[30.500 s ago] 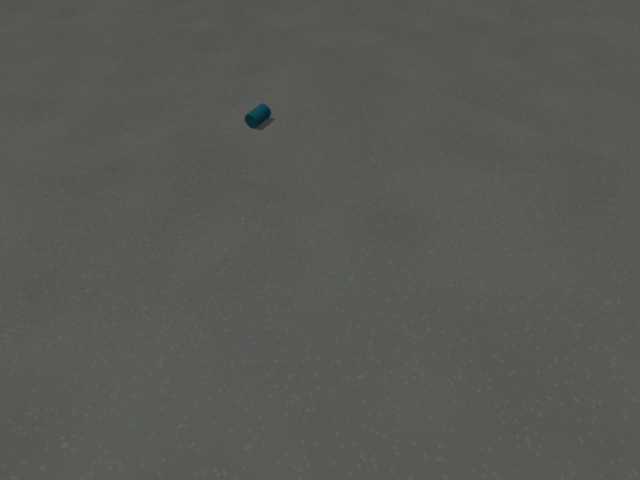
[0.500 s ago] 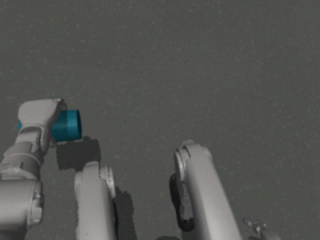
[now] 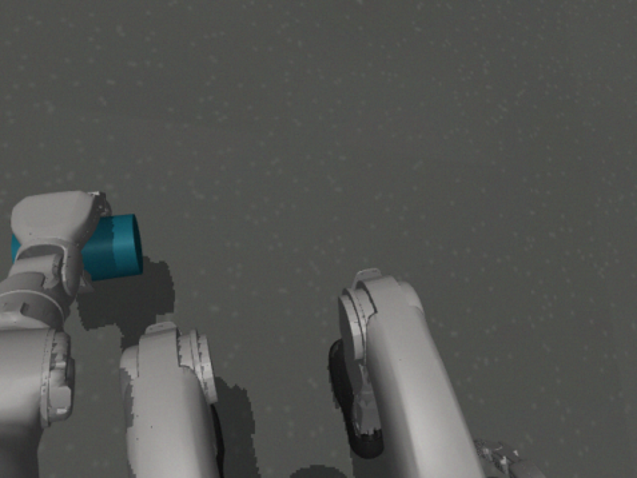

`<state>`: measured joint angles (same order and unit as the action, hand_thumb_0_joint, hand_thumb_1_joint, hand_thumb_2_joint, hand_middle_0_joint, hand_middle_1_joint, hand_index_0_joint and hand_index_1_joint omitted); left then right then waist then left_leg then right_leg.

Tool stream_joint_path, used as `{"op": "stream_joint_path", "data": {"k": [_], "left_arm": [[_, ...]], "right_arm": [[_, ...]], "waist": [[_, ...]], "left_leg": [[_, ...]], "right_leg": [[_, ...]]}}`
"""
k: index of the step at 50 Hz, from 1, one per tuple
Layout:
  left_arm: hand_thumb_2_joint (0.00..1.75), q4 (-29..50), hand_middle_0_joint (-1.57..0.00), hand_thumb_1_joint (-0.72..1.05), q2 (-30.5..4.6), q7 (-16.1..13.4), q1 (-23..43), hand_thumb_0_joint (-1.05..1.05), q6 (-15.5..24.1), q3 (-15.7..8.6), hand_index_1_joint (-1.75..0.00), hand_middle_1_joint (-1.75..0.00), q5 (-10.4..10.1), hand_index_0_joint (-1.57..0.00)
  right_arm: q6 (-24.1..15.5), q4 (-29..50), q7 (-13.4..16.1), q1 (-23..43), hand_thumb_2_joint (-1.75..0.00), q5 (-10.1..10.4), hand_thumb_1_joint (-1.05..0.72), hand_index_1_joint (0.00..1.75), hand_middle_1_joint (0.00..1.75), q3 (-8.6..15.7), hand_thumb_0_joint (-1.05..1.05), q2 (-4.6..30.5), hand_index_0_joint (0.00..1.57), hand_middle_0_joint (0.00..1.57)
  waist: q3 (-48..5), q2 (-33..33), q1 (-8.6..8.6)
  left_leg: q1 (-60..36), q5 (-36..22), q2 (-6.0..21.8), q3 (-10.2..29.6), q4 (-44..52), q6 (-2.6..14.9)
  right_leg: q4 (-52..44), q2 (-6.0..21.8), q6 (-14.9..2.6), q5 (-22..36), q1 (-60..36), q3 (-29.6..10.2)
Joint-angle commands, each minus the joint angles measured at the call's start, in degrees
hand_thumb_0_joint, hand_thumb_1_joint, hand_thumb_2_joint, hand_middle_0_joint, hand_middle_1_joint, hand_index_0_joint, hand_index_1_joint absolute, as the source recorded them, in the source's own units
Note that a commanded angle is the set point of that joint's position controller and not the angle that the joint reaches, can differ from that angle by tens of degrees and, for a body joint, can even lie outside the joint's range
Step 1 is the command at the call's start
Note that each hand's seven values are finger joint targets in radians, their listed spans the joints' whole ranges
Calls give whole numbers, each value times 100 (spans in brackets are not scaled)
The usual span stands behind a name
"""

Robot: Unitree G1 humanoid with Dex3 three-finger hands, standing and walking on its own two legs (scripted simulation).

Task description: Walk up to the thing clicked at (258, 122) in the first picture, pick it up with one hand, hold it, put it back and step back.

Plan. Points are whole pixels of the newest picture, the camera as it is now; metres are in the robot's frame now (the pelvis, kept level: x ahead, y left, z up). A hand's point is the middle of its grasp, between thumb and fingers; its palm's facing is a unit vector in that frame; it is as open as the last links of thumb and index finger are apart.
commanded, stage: lower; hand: left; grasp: from above
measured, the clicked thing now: (84, 250) +0.45 +0.23 -0.22
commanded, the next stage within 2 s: rest in 0.14 s
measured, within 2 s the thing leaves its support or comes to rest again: neither
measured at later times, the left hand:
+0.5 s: hand (91, 247) +0.46 +0.23 -0.24, palm faces -0.47 -0.04 -0.88, open 11.0 cm
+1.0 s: hand (99, 251) +0.46 +0.23 -0.28, palm faces -0.46 -0.06 -0.88, open 10.9 cm
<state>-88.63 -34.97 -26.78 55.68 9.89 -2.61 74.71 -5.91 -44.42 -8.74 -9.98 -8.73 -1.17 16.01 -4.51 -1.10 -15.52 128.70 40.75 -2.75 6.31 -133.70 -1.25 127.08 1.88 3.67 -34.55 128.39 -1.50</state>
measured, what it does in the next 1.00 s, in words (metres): lowers itself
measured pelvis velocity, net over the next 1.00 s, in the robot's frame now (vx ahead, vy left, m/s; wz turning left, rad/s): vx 0.01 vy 0.01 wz -0.08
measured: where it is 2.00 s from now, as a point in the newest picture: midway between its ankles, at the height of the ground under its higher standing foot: (286, 450)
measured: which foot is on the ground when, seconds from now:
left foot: down 0.00-1.00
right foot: down 0.00-1.00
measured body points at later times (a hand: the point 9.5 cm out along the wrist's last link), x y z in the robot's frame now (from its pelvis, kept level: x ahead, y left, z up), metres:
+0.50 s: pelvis +0.01 +0.00 -0.03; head +0.26 +0.06 +0.33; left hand +0.48 +0.23 -0.19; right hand +0.03 -0.27 -0.13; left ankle +0.07 +0.12 -0.32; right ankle +0.12 -0.15 -0.32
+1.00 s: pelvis +0.01 +0.01 -0.05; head +0.27 +0.08 +0.31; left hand +0.48 +0.23 -0.23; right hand +0.02 -0.27 -0.13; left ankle +0.07 +0.12 -0.32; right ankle +0.12 -0.15 -0.32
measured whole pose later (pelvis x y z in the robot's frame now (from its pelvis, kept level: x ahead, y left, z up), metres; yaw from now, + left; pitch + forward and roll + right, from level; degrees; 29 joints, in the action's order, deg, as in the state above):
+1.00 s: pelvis +0.01 +0.01 -0.05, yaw -5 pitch +32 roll -11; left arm -95.0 -43.0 -36.2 55.2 13.5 -7.9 78.4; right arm -10.3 -45.3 -16.4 -7.9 -14.2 -5.1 17.8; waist 2.3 1.8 -19.6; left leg 134.0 44.4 -2.9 10.2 -145.9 -1.0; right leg 135.6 0.2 5.0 -35.9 132.4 0.9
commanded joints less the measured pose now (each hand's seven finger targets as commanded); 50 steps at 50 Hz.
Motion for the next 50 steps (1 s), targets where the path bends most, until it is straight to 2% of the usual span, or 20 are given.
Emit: {"op": "stream_joint_path", "data": {"k": [1,3,8,13,15,21,25,31,33,34,35,36,37,38,43,45,46,47,49,50], "left_arm": [[93,721,-125,72,-1381,-381,2057,0,149,-226,-57,-46,-9,-115],[93,823,-127,74,-1355,-431,1917,0,186,-218,-57,-46,-3,-117],[93,982,-128,77,-1589,-671,2343,0,275,-378,-57,-47,148,-119],[97,1054,-128,76,-1640,-884,1936,0,201,-498,-55,-45,139,-118],[96,806,-127,76,-1544,-916,2020,0,173,-452,-55,-45,153,-117],[97,359,-126,73,-1736,-998,1877,0,117,-549,-54,-43,112,-115],[93,192,-124,72,-1654,-968,2121,0,202,-423,-54,-44,140,-114],[94,175,-124,73,-2190,-1033,1725,0,308,-946,-54,-44,187,-115],[91,258,-124,75,-2187,-1019,1879,0,375,-946,-53,-44,260,-116],[90,256,-125,76,-1969,-996,1949,0,389,-741,-52,-43,245,-117],[90,244,-125,77,-2197,-1026,1816,0,393,-910,-53,-44,260,-117],[89,376,-126,78,-1908,-981,1979,0,423,-622,-52,-44,270,-118],[90,424,-126,78,-2122,-1028,1894,0,441,-770,-53,-44,218,-117],[88,268,-126,79,-1851,-1030,1758,0,427,-514,-52,-44,229,-118],[87,370,-129,81,-2096,-1183,1815,0,433,-660,-48,-39,189,-120],[87,119,-129,80,-1893,-1256,1930,0,403,-503,-47,-38,233,-120],[86,369,-128,80,-2089,-1278,2326,0,436,-562,-47,-38,297,-119],[86,290,-127,78,-2158,-1322,1997,0,416,-634,-46,-37,302,-118],[86,181,-127,78,-2126,-1375,2032,0,380,-618,-46,-36,276,-118],[87,298,-127,78,-2298,-1457,1997,0,391,-816,-46,-36,257,-118]], "right_arm": [[-80,32,33,-1244,-90,-47,-91,30,30,411,0,1430,20,20],[-73,44,29,-1228,-90,-42,-91,30,30,412,0,1437,20,20],[-148,-32,-95,-1214,-90,-197,-91,30,30,412,0,1467,20,20],[-155,11,-181,-1167,-90,-221,-90,30,30,421,0,1521,20,20],[-181,-57,-244,-1197,-90,-289,-90,30,30,391,0,1544,20,20],[-186,-83,-332,-1163,-90,-319,-90,30,30,306,0,1599,20,20],[-255,-141,-406,-1175,-90,-372,-90,30,30,203,0,1597,20,20],[-290,-45,-485,-1230,-90,-443,-90,30,30,245,0,1793,20,20],[-297,-11,-524,-1245,-90,-504,-90,30,30,229,0,1786,20,20],[-321,66,-551,-1099,-90,-486,-90,30,30,189,0,1755,20,20],[-305,-29,-547,-1158,-90,-496,-90,30,30,222,0,1787,20,20],[-350,72,-577,-1086,-90,-499,-90,30,30,185,0,1754,20,20],[-352,28,-571,-1036,-90,-499,-90,30,30,204,0,1779,20,20],[-352,-99,-595,-1083,-90,-489,-90,30,30,163,0,1724,20,20],[-398,-127,-656,-1090,-90,-511,-90,30,30,150,0,1800,20,20],[-425,-124,-684,-1018,-90,-534,-90,30,30,97,0,1798,20,20],[-457,-130,-707,-1095,-90,-575,-90,30,30,70,0,1821,20,20],[-442,-172,-700,-1106,-90,-534,-90,30,30,86,0,1844,20,20],[-470,-203,-740,-1074,-90,-524,-90,30,30,67,0,1844,20,20],[-479,-85,-749,-993,-90,-534,-90,30,30,110,0,1938,20,20]], "waist": [[-3873,-1359,-107],[-4025,-1553,-47],[-3927,-1734,-277],[-4187,-2027,-182],[-3915,-2018,-345],[-3721,-1801,-317],[-3479,-1635,-491],[-3669,-1813,-393],[-3559,-1936,-531],[-3470,-1934,-540],[-3566,-1998,-506],[-3472,-2116,-558],[-3589,-2104,-469],[-3492,-2138,-458],[-3498,-2116,-477],[-3228,-2023,-627],[-3231,-1996,-738],[-3295,-2013,-589],[-3270,-2145,-618],[-3424,-2197,-601]], "left_leg": [[-2577,-985,-36,-612,1440,249],[-2822,-1119,-28,-601,1396,217],[-2796,-1075,7,-599,1149,218],[-2958,-1259,11,-590,1158,196],[-2920,-1219,33,-541,1119,166],[-2537,-1271,9,-513,939,217],[-2315,-1175,7,-512,708,257],[-2442,-1509,-7,-460,696,210],[-2474,-1455,10,-472,589,207],[-2457,-1359,12,-464,553,198],[-2489,-1329,8,-444,601,205],[-2550,-1349,16,-468,546,187],[-2531,-1274,21,-456,556,210],[-2483,-1173,11,-471,575,197],[-2446,-1267,37,-419,519,192],[-2293,-1091,39,-415,476,215],[-2302,-1149,46,-424,398,224],[-2364,-1208,38,-401,455,222],[-2499,-1366,55,-381,460,179],[-2592,-1549,71,-327,512,165]], "right_leg": [[-987,-120,-512,820,-2103,828],[-877,-131,-528,917,-2020,847],[-703,-146,-498,966,-1816,923],[-568,-171,-489,1123,-1911,953],[-514,-160,-465,1079,-1644,1015],[-420,-209,-481,1175,-1736,1044],[-377,-260,-454,1151,-1737,1088],[-247,-247,-427,1390,-1958,1170],[-224,-260,-397,1364,-1885,1210],[-197,-266,-427,1283,-1745,1218],[-212,-282,-414,1265,-1839,1239],[-178,-282,-406,1281,-1709,1240],[-210,-303,-417,1228,-1832,1248],[-202,-314,-432,1129,-1769,1234],[-123,-335,-426,1215,-1770,1295],[-158,-350,-404,1102,-1594,1306],[-154,-359,-395,1205,-1635,1321],[-160,-344,-384,1218,-1693,1312],[-55,-342,-393,1343,-1630,1325],[-29,-332,-373,1481,-1701,1365]]}}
